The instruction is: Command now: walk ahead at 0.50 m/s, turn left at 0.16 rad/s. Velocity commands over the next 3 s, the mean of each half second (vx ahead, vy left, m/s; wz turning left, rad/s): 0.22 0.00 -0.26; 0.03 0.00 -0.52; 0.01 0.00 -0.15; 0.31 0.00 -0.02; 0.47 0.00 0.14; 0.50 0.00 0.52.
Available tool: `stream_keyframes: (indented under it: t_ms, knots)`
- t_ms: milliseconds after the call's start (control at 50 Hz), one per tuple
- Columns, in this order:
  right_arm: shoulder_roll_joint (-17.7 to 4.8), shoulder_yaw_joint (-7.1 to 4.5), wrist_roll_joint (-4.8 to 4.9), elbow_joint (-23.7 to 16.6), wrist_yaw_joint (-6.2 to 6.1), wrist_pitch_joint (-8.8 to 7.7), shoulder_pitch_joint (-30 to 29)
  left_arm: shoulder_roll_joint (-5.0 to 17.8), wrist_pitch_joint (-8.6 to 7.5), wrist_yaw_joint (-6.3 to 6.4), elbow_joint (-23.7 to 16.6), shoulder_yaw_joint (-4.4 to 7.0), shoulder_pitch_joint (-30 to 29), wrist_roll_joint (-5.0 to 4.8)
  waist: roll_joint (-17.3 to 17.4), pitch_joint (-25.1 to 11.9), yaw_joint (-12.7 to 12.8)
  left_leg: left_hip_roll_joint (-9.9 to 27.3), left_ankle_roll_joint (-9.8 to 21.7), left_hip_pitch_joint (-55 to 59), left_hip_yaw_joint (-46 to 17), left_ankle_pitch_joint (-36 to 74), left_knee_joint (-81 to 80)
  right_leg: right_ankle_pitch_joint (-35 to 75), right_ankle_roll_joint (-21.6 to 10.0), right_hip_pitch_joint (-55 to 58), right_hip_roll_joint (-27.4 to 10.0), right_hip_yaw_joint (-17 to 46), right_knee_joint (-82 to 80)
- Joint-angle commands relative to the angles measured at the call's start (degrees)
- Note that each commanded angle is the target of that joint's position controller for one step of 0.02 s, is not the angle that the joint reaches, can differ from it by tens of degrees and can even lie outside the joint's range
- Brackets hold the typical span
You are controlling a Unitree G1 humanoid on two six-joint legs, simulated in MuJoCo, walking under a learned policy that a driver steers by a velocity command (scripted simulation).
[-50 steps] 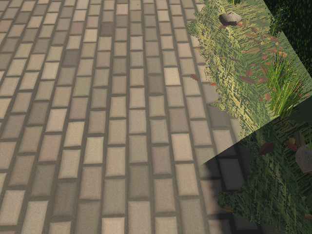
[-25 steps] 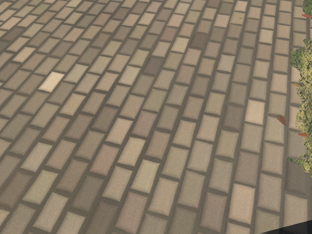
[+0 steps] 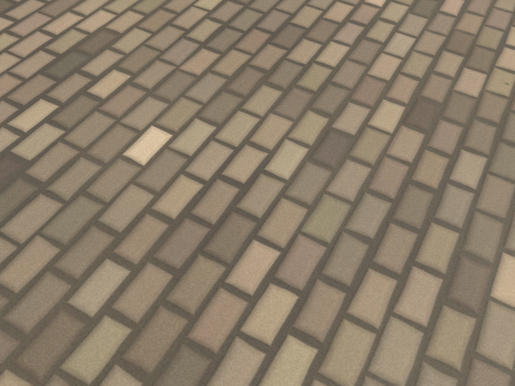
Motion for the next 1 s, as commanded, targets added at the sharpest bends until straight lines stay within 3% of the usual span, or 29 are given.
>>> stream_keyframes:
  t_ms: [20,80,120,200,260,280,300,320,340,360,380,400,420,460,520,600,700,740,760,780,800,820,840,860,880,920,960,1000]
  knots:
    - [-7.88,-1.82,0.02,-2.8,-0.88,-1.79,-1.0,3.75,0.84,0.33,-2.43,1.11,1.96,0.49,4.06,-2.99,1.8,15.9,9.91,4.4,-11.93,20.5,-11.83,7.53,1.3,-4.77,-1.54,0.75,-5.5]
    - [-7.63,-1.39,-0.55,-1.41,-1.92,-1.33,-0.08,2.35,0.63,-0.17,-2.88,0.62,-0.72,0.44,4.93,-1.78,0.87,13.61,6.15,4.81,-4.67,32.21,-10.58,17.11,1.11,-3.43,0.3,-0.61,-16.66]
    - [-7.89,-1.21,-0.79,-0.38,-2.52,-1.11,0.74,0.89,0.28,-0.83,-3.44,-0.02,-3.58,0.23,5.51,-1.69,-0.67,12.56,3.65,4.36,-1.05,33.38,-9.96,23.86,0.19,0.54,2.3,-2.23,-24.16]
    - [-8.68,-1.16,-0.96,1.5,-3.16,-0.47,0.87,1.66,0.46,-2.16,-5.21,-0.04,-6.74,-0.17,6.44,-1.72,-1.99,15.49,3.16,10.1,-0.03,33.6,-6.88,23.36,-1.2,1.44,4.77,-1.92,-29.95]
    - [-10.01,-1.76,-0.08,1.26,-4.04,1.04,-1.44,4.14,0.38,-3.44,-6.92,0.8,-5.52,0.56,7.39,-2.98,-0.4,17.81,3.05,15.97,-0.87,42.14,1.29,12.23,-3.28,0.72,6.73,-3.44,-31.93]
    - [-10.3,-1.89,0.24,0.86,-4.53,1.63,-2.38,5.22,0.3,-3.71,-6.48,1.34,-2.07,0.73,7.59,-4.77,1.23,17.35,2.21,16.54,-0.66,46.09,6.49,10.56,-4.13,4.28,8.3,-4.66,-33.62]
    - [-10.1,-1.77,0.39,0.31,-4.91,2.19,-3.25,6.96,0.1,-3.66,-5.15,2.32,3.95,0.74,5.82,-7.63,4.13,14.72,0.22,15.1,1.19,45.63,15.93,16.13,-5.68,12.02,10.14,-5.26,-38.74]
    - [-9.58,-1.27,-0.62,-1.19,-5.06,1.94,-2.19,11.35,0.15,-2.96,-5.22,3.48,9.04,1.34,-0.47,-13.4,5.65,10.26,-3.22,5.35,3.23,29.03,31.9,39.01,-9.7,26.0,2.6,5.5,-38.37]
    - [-3.71,0.39,-2.9,-2.29,-4.09,1.29,5.1,14.96,0.63,-2.25,-6.54,3.69,8.56,1.9,-13.71,-19.34,0.16,-1.44,-7.7,-16.52,1.56,-26.02,52.41,64.02,-21.54,44.55,-12.15,27.66,-35.42]
    - [-6.87,0.33,-1.64,-1.24,-2.98,0.66,6.21,10.97,1.13,-1.97,-7.25,2.82,9.38,1.51,-9.42,-27.74,2.69,-0.46,-7.76,-21.03,-9.16,-28.92,60.55,52.57,-24.92,48.26,-13.74,34.4,-38.76]
    - [-9.32,-0.28,0.18,-2.35,-2.62,0.83,1.41,8.96,1.75,-1.66,-9.21,2.57,5.1,0.88,-4.95,-21.96,3.41,2.3,-7.4,-24.69,-9.76,-24.38,61.16,41.28,-22.36,42.83,-10.82,28.68,-40.44]
    - [-9.31,-0.36,0.12,-3.02,-2.97,1.47,-2.01,7.04,2.65,-1.19,-10.0,2.04,2.06,0.03,1.09,-15.93,2.77,4.42,-7.52,-25.77,-8.55,-20.25,57.92,31.46,-19.09,35.58,-7.95,24.02,-42.5]
    - [-9.25,-0.58,-0.51,-3.33,-3.56,2.34,-4.21,6.04,3.44,-0.83,-10.7,1.56,0.35,-0.36,3.94,-11.46,1.97,5.85,-7.77,-24.56,-7.95,-17.77,53.49,24.73,-17.16,27.65,-5.97,21.56,-44.79]
    - [-7.76,-0.56,-0.8,-4.16,-4.06,3.77,-3.55,6.78,4.34,-0.6,-11.6,1.78,-1.4,0.6,0.05,-7.81,-0.64,5.95,-7.9,-18.4,-6.62,-15.28,43.67,17.44,-15.1,17.35,-1.9,18.9,-47.71]
    - [-5.95,-0.15,-0.73,-3.75,-4.81,3.86,-2.41,8.68,4.92,0.23,-12.49,2.74,-0.44,0.93,-3.76,-9.83,-0.36,4.43,-9.34,-14.96,-5.7,-13.4,33.91,18.48,-14.7,16.15,-0.06,17.34,-47.37]
    - [-6.31,-0.36,-0.49,-4.26,-4.98,4.11,-5.05,9.36,6.11,1.36,-13.89,3.23,-1.04,0.15,-5.17,-10.56,0.95,4.01,-9.9,-13.35,-6.94,-8.38,26.79,2.74,-12.42,15.4,1.0,20.36,-47.8]
    - [-6.88,-0.9,0.23,-4.88,-4.03,2.51,-5.96,8.92,7.42,1.62,-14.81,3.37,-0.22,0.19,-7.72,-9.3,1.98,2.92,-8.28,-9.85,-7.0,-9.26,15.79,-1.01,-10.83,17.88,1.31,25.88,-46.41]
    - [-7.22,-1.44,0.49,-3.84,-3.45,1.84,-2.56,8.55,7.98,1.78,-15.28,3.3,-1.07,-0.46,-7.68,-8.81,-0.31,2.97,-6.48,-2.55,-5.59,-3.75,4.07,-0.49,-8.89,16.21,3.41,25.86,-43.98]
    - [-9.81,-2.32,-0.07,-3.5,-3.47,1.76,-0.63,7.03,8.09,1.86,-15.37,2.89,0.12,-0.63,-5.02,-9.27,-0.5,8.59,-4.41,3.92,-9.0,-2.1,-0.11,-4.86,-6.42,11.8,6.03,23.62,-40.11]
    - [-14.73,-3.36,-1.69,-4.34,-3.82,2.25,-1.4,4.09,7.96,1.63,-16.12,2.2,1.26,-0.59,8.42,-8.18,1.34,21.61,1.62,8.71,-21.78,0.38,-3.55,-14.42,-3.01,1.65,13.08,13.86,-26.96]
    - [-15.34,-3.68,-3.74,-4.53,-3.49,2.36,-2.52,6.81,6.89,1.21,-18.06,3.14,-0.44,-0.36,20.4,-6.23,1.44,29.3,9.28,3.56,-33.14,8.74,-6.62,-20.11,-0.44,-4.37,16.3,6.48,-12.84]
    - [-11.94,-2.79,-3.36,-6.57,-3.76,2.09,-6.35,10.54,6.63,0.96,-16.33,4.35,1.44,0.18,14.28,-6.09,2.35,28.4,9.41,2.41,-29.11,10.73,-5.41,-16.45,1.05,-3.59,13.07,8.16,-3.23]
    - [-9.34,-2.15,-2.3,-7.29,-4.04,2.12,-9.22,10.71,7.1,0.92,-14.31,4.74,3.41,-0.17,10.37,-5.57,3.34,24.1,6.21,1.83,-22.09,11.16,-3.91,-12.7,1.89,-2.97,12.82,7.09,0.53]
    - [-8.2,-1.72,-1.35,-7.86,-4.22,2.26,-10.48,9.09,7.89,1.26,-12.86,4.47,4.92,-0.09,8.63,-5.35,3.48,20.83,4.03,2.65,-17.38,10.72,-3.0,-9.73,2.96,-3.32,12.61,6.02,4.31]
    - [-7.74,-1.39,-0.73,-7.93,-4.38,2.44,-10.5,7.73,8.48,1.22,-12.71,4.05,5.3,-0.06,8.69,-4.36,2.88,20.16,4.1,2.78,-14.84,12.93,-2.8,-7.98,3.9,-4.42,12.22,5.51,7.89]
    - [-7.87,-1.16,-1.03,-7.39,-4.56,3.02,-8.14,5.42,8.67,1.08,-13.87,3.11,2.96,-0.48,9.32,-3.57,1.37,17.98,5.04,2.95,-10.64,15.19,-3.23,-6.04,4.97,-3.63,11.9,3.08,6.62]
    - [-8.56,-1.38,-1.18,-6.57,-4.69,3.53,-5.06,4.07,8.36,1.14,-15.31,2.35,-0.36,-0.64,10.94,-4.15,-0.79,18.39,6.18,7.84,-10.18,16.82,-2.57,-6.12,5.77,-4.23,11.14,2.58,-0.37]
    - [-9.77,-1.74,-0.89,-6.29,-4.61,3.81,-4.65,2.93,8.15,0.87,-15.98,1.64,-1.55,-0.22,12.17,-5.64,-1.37,19.35,6.63,9.55,-9.74,17.7,-1.63,-7.75,5.9,-0.28,9.63,1.69,-8.31]
Next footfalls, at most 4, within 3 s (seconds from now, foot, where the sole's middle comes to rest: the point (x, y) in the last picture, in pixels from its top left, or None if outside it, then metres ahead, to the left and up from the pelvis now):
0.32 right None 0.31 -0.13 -0.78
0.76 left None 0.33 0.08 -0.78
1.16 right None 0.19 -0.13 -0.78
2.22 right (378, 354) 0.56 -0.32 -0.78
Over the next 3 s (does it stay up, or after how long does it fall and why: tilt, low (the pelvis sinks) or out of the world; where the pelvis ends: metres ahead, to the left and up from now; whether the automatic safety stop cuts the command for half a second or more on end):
stays up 0.87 -0.28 0.00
